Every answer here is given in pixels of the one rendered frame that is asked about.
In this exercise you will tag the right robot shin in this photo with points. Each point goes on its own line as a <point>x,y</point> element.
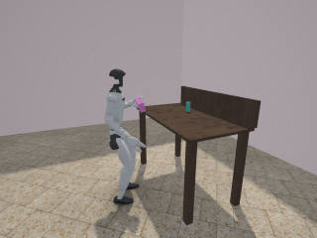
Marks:
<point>123,183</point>

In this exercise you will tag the sponge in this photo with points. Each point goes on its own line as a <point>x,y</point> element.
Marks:
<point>140,103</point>

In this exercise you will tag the robot left hand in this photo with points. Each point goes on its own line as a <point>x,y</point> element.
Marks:
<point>135,103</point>

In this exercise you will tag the right robot forearm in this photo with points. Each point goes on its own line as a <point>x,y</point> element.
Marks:
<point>114,126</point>

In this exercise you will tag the right robot upper arm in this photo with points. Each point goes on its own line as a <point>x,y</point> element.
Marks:
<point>112,99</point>

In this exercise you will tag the table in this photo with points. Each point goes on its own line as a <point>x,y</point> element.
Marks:
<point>212,115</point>

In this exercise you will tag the left robot forearm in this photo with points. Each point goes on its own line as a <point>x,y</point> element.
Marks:
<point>129,103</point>

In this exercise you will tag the robot right hand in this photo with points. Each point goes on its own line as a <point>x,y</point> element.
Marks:
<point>132,141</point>

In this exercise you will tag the left robot foot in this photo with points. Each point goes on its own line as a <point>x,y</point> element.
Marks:
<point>132,185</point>

